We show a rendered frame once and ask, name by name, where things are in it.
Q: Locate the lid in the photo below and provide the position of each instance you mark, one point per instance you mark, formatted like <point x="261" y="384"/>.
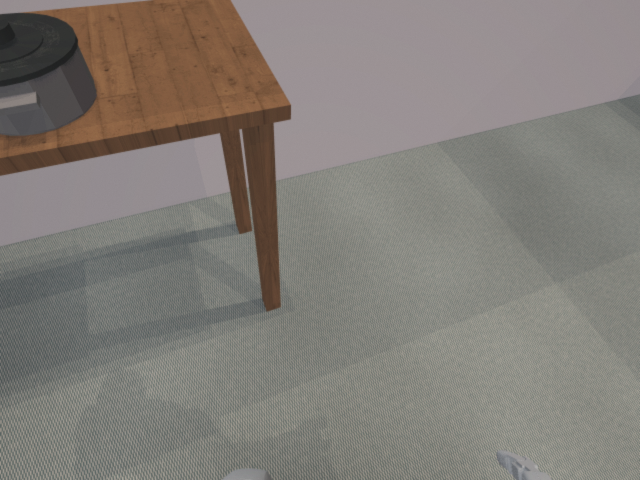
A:
<point x="42" y="44"/>

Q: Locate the right robot hand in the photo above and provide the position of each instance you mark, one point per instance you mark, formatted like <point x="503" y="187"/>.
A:
<point x="522" y="468"/>

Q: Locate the pot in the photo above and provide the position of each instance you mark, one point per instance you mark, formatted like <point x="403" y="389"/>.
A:
<point x="48" y="102"/>

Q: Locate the table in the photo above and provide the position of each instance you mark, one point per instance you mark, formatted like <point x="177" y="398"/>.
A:
<point x="167" y="71"/>

